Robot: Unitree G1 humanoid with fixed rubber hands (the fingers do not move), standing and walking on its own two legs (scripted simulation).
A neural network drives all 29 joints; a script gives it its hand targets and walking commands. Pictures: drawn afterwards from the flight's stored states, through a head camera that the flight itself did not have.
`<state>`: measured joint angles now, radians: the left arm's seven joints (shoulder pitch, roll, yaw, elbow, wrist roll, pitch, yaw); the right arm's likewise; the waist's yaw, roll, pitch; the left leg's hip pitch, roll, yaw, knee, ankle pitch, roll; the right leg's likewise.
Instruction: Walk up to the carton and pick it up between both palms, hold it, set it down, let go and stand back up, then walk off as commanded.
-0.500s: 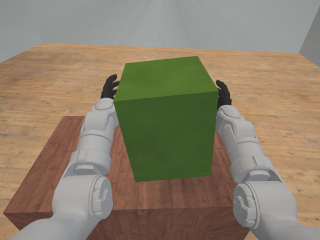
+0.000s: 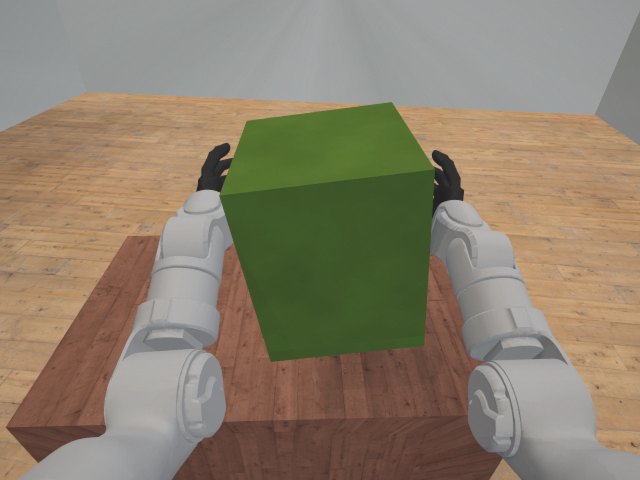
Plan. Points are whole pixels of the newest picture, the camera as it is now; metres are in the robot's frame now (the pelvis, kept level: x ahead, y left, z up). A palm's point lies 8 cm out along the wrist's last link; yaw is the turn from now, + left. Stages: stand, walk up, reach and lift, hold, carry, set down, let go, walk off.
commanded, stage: hold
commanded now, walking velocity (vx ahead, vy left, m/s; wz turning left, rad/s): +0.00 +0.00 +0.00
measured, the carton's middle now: (332, 229) +0.39 +0.00 +0.18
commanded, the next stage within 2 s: none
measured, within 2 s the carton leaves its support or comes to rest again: neither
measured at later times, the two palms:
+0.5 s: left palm (207, 197) +0.38 +0.15 +0.24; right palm (444, 202) +0.38 -0.14 +0.23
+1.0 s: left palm (206, 198) +0.38 +0.16 +0.23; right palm (443, 202) +0.38 -0.14 +0.23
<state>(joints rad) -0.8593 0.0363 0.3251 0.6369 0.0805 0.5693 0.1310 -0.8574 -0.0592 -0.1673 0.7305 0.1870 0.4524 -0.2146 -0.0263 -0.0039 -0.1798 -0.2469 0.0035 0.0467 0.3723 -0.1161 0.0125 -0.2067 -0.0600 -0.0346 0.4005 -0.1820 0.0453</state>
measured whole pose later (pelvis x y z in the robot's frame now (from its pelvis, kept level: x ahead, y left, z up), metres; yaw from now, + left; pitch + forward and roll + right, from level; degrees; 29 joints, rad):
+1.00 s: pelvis +0.00 +0.00 +0.00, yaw +0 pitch -1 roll +0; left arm -0.86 0.04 0.35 0.57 0.11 0.65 0.10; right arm -0.88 -0.06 -0.16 0.70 0.21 0.51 -0.24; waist -0.03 -0.01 -0.18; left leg -0.23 0.00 0.04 0.37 -0.12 0.01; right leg -0.19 -0.06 -0.03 0.40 -0.18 0.05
